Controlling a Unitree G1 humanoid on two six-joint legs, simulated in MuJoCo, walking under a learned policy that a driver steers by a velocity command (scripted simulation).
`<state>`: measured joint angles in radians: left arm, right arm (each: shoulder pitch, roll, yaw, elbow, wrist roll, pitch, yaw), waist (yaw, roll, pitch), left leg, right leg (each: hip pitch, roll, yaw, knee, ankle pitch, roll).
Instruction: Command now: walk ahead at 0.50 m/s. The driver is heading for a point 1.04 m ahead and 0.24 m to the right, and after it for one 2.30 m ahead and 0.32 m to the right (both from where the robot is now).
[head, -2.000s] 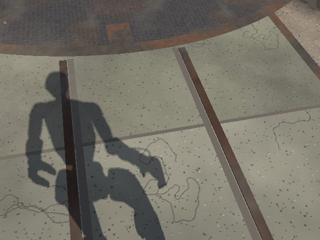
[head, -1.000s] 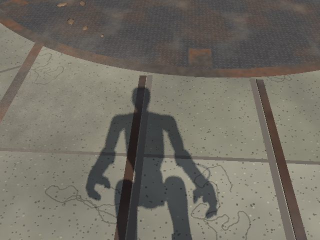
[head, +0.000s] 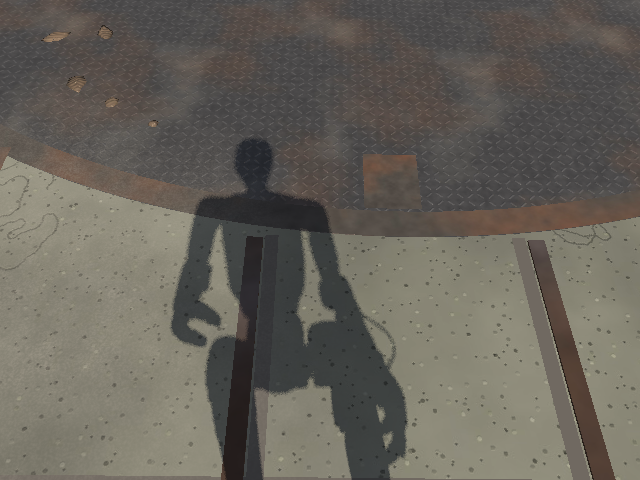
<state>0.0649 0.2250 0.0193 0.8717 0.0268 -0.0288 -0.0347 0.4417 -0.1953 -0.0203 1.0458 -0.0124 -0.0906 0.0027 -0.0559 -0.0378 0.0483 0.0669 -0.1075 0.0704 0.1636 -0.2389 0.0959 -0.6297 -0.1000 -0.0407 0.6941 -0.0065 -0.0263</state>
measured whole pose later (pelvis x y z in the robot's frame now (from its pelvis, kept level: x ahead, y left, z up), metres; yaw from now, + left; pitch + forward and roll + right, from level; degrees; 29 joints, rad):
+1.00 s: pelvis +0.56 +0.01 +0.00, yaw -2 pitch +0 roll +1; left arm 0.17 0.22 0.05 0.94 0.03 -0.03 -0.03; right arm 0.40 -0.19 -0.04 1.05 -0.02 -0.10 0.00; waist -0.02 -0.04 0.03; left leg -0.02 -0.08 0.13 0.22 -0.20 0.09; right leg -0.64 -0.09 0.02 0.92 -0.10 -0.04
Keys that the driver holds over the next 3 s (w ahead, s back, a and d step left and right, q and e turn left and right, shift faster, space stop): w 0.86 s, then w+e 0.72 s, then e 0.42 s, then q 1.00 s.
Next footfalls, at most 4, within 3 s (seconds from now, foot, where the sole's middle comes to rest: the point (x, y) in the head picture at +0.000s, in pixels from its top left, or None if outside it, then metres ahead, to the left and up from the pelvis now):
0.14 right None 0.26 -0.10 -0.78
0.68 left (278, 445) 0.55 0.08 -0.78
1.24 right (352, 325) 0.83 -0.10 -0.78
1.76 left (321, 220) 1.17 -0.05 -0.78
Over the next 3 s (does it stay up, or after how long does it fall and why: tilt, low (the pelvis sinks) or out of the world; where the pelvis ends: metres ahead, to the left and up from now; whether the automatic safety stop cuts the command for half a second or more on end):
stays up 1.00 -0.07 0.00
